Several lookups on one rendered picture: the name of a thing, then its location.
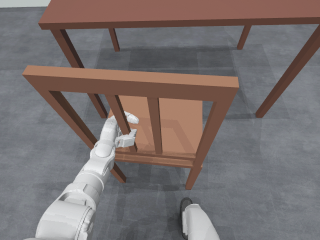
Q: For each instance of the robot left upper arm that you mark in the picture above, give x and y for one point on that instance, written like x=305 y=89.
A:
x=67 y=221

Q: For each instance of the robot left hand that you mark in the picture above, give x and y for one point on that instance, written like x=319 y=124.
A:
x=111 y=131

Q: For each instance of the left robot forearm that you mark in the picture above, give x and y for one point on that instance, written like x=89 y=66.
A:
x=91 y=180

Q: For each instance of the table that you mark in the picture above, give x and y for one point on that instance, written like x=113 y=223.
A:
x=62 y=15

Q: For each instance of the robot right shin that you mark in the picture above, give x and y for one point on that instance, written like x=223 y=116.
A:
x=193 y=206

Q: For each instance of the chair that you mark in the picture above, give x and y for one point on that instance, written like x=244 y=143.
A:
x=169 y=107

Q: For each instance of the robot right thigh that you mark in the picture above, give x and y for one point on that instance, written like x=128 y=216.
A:
x=197 y=225

